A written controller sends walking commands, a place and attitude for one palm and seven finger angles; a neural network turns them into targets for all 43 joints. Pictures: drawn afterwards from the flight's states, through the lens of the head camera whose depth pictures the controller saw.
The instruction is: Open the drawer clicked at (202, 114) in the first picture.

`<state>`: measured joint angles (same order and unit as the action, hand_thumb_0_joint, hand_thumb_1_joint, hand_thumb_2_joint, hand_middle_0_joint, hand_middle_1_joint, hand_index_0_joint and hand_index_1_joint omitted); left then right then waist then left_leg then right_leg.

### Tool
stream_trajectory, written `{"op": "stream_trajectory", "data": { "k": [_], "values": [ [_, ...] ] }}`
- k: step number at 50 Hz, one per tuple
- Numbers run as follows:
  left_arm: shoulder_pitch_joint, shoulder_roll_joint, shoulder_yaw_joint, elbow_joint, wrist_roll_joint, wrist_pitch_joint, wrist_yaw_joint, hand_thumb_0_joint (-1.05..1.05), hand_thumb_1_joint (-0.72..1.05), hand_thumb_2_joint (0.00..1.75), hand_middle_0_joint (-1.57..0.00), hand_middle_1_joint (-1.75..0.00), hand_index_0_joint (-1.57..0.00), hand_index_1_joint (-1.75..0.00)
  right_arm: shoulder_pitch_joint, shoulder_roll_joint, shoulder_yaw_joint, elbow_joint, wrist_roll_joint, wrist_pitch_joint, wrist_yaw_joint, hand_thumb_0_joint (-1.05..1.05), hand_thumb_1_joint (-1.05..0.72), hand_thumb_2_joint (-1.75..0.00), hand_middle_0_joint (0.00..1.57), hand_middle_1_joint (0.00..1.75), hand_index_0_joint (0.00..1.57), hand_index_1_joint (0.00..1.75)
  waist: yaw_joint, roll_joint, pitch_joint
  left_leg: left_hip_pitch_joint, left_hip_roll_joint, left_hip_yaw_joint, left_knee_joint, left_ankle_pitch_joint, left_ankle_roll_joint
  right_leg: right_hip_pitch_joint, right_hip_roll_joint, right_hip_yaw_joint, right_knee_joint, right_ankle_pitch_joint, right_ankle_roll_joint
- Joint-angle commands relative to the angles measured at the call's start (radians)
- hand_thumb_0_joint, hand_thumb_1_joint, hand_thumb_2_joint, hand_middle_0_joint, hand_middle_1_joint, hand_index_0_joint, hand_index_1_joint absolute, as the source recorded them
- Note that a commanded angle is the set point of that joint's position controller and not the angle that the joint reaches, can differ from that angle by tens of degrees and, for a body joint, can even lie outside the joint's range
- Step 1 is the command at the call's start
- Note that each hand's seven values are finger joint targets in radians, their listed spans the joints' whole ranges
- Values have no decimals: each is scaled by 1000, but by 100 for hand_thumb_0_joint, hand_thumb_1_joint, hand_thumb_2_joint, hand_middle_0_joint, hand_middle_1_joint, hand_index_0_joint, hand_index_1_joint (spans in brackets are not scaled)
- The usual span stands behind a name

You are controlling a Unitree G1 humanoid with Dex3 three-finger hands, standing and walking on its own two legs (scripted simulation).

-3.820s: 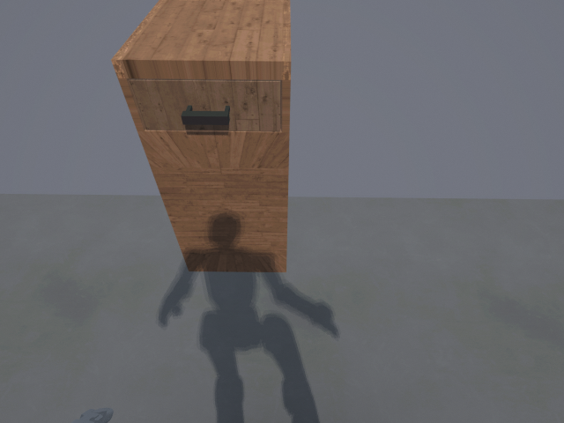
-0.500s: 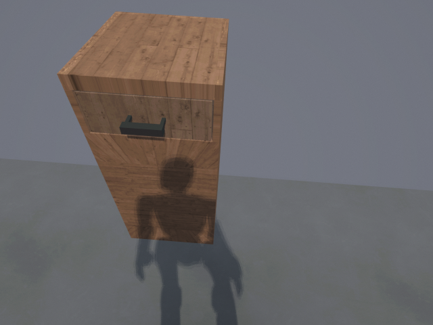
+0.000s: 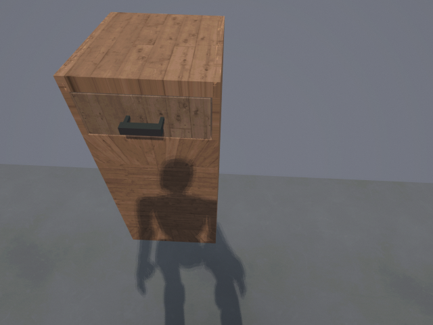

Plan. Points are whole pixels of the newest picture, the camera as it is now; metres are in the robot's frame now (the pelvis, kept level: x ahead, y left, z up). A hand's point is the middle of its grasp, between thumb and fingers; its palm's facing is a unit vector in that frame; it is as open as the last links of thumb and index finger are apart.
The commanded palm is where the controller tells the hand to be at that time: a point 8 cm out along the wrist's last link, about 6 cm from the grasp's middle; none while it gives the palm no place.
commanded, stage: look again from close up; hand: left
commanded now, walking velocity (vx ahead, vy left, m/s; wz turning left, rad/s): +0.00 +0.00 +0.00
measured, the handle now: (142, 124) +0.60 +0.23 +0.01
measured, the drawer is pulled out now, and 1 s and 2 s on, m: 0.00 0.00 0.00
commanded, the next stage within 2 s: shuffle to correct the standing spot in 0.42 s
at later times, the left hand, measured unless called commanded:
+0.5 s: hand out of the picture +0.06 +0.23 -0.15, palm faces +0.01 -0.96 -0.27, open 7.4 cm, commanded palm none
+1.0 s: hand out of the picture -0.03 +0.17 -0.18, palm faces +0.07 -0.99 -0.14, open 7.4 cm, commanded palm none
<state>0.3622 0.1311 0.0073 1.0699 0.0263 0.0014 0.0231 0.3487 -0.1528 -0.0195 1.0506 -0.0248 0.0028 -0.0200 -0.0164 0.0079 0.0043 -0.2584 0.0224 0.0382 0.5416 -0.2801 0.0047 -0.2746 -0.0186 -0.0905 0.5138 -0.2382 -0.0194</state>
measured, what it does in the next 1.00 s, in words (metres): shifts its weight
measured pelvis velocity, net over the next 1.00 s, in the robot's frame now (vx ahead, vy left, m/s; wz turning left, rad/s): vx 0.05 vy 0.03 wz -0.02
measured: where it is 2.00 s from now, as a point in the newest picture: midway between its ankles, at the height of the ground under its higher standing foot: outside the picture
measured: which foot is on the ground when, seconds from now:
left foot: down 0.00-1.00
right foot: down 0.00-1.00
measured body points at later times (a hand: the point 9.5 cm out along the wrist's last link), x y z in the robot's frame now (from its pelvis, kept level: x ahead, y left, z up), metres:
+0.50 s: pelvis +0.00 +0.02 +0.01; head -0.02 +0.02 +0.45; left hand +0.06 +0.28 -0.13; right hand +0.06 -0.23 -0.14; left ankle +0.00 +0.12 -0.73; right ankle +0.02 -0.11 -0.73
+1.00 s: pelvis +0.05 +0.03 -0.01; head +0.05 +0.03 +0.44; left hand -0.03 +0.23 -0.17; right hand -0.01 -0.19 -0.16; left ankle +0.00 +0.12 -0.73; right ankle +0.02 -0.11 -0.73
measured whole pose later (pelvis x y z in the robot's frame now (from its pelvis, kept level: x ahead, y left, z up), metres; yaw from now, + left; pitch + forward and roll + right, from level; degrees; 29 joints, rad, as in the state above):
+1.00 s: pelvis +0.05 +0.03 -0.01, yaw -1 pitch -1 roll +0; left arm 0.48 0.10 0.03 1.12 0.02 0.00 0.01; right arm 0.42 -0.14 -0.01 1.13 -0.01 -0.02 -0.02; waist 0.01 0.00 0.00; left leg -0.18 -0.01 0.07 0.59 -0.40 0.04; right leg -0.22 -0.05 -0.05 0.60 -0.36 0.01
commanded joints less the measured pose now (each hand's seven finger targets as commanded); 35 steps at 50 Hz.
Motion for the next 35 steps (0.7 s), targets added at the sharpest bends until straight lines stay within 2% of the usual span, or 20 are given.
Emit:
{"op": "stream_trajectory", "data": {
  "k": [1, 3, 4, 6, 8, 18, 23, 26, 27, 29, 31, 33, 35],
  "values": [
    [-25, 176, 40, -113, -3, -27, 17, 0, 90, 90, -20, -30, -20, -30, 47, -118, -29, -83, 2, -28, -13, 0, -90, -90, 20, 30, 20, 30, -18, -44, 43, -27, 35, -56, -53, 38, 37, -54, -122, 186, -159, -133, -56],
    [-14, 179, 38, -116, -6, -30, 15, 0, 90, 90, -20, -30, -20, -30, 18, -154, -29, -92, 6, -41, -16, 0, -90, -90, 20, 30, 20, 30, 5, 45, 45, -34, 79, -99, -104, 145, 47, 3, -82, 128, -80, 39, -42],
    [-2, 167, 31, -116, -8, -26, 15, 0, 90, 90, -20, -30, -20, -30, 9, -156, -23, -94, 5, -41, -14, 0, -90, -90, 20, 30, 20, 30, 14, 58, 37, -34, 94, -112, -114, 175, 52, 30, -68, 106, -62, 72, -34],
    [-8, 183, 32, -119, -9, -26, 14, 0, 90, 90, -20, -30, -20, -30, -10, -187, -27, -98, 6, -45, -16, 0, -90, -90, 20, 30, 20, 30, 21, 51, 28, -33, 102, -109, -118, 261, 51, 71, -67, 92, -39, 150, -26],
    [-21, 199, 33, -123, -11, -26, 12, 0, 90, 90, -20, -30, -20, -30, -37, -203, -27, -100, 6, -45, -16, 0, -90, -90, 20, 30, 20, 30, 24, 37, 28, -25, 98, -99, -120, 284, 48, 91, -77, 93, -44, 191, -23],
    [-97, 228, 19, -128, -11, -18, 8, 0, 90, 90, -20, -30, -20, -30, -111, -226, -14, -89, 4, -31, 2, 0, -90, -90, 20, 30, 20, 30, 18, -9, 50, -6, 92, -99, -202, 130, 33, 98, -92, 108, -116, 116, 2],
    [-89, 213, 10, -109, -12, -18, 9, 0, 90, 90, -20, -30, -20, -30, -117, -215, -7, -68, 6, -26, 6, 0, -90, -90, 20, 30, 20, 30, 18, -17, 52, 8, 88, -96, -231, 75, 26, 97, -96, 112, -145, 90, 10],
    [-71, 196, 7, -90, -12, -19, 11, 0, 90, 90, -20, -30, -20, -30, -106, -196, -1, -45, 9, -26, 7, 0, -90, -90, 20, 30, 20, 30, 19, -12, 26, 18, 88, -96, -237, 89, 24, 121, -99, 109, -151, 107, 15],
    [-56, 182, 3, -76, -12, -21, 11, 0, 90, 90, -20, -30, -20, -30, -95, -183, 3, -33, 9, -24, 8, 0, -90, -90, 20, 30, 20, 30, 18, -24, 23, 26, 83, -88, -236, 53, 22, 124, -102, 106, -163, 75, 17],
    [-38, 173, 5, -63, -7, -15, 10, 0, 90, 90, -20, -30, -20, -30, -66, -175, 2, -15, 7, -13, 10, 0, -90, -90, 20, 30, 20, 30, 14, -35, 50, 6, 73, -94, -244, -121, 24, 93, -93, 109, -167, -94, 13],
    [-14, 164, 11, -57, -1, -9, 5, 0, 90, 90, -20, -30, -20, -30, -55, -176, -3, -8, 3, -4, 9, 0, -90, -90, 20, 30, 20, 30, 17, -10, 106, -40, 74, -104, -260, -260, 35, 43, -83, 110, -164, -220, 7],
    [15, 154, 17, -51, 2, -9, 1, 0, 90, 90, -20, -30, -20, -30, -37, -169, -6, -5, 2, -2, 8, 0, -90, -90, 20, 30, 20, 30, 22, 3, 139, -80, 75, -114, -258, -313, 46, 27, -77, 114, -158, -268, 0],
    [43, 137, 21, -43, 2, -13, -2, 0, 90, 90, -20, -30, -20, -30, -16, -158, -9, 1, 4, -5, 7, 0, -90, -90, 20, 30, 20, 30, 23, -7, 151, -83, 75, -112, -238, -305, 55, 18, -77, 119, -149, -270, -10]
  ]
}}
